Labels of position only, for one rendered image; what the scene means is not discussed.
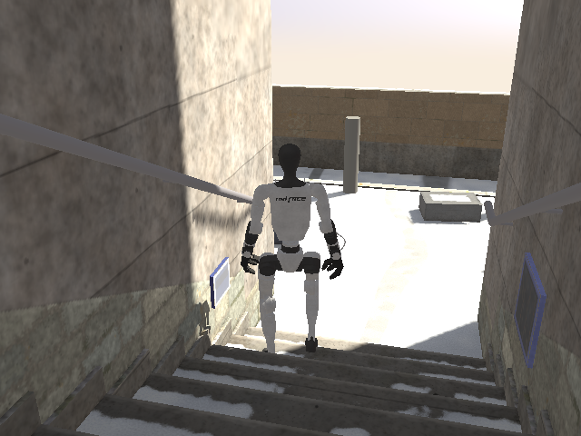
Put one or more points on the robot left hand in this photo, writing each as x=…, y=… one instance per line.
x=244, y=263

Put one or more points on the robot right hand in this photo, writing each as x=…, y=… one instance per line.
x=333, y=264

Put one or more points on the right robot upper arm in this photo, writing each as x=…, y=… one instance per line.
x=318, y=191

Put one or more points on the left robot upper arm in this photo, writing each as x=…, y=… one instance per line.
x=261, y=193

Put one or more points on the right robot thigh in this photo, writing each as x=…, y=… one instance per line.
x=311, y=266

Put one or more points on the right robot forearm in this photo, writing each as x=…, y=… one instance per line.
x=332, y=243

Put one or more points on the left robot forearm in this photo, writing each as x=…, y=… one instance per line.
x=249, y=242

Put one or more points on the humanoid robot torso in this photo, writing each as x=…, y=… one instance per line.
x=290, y=220

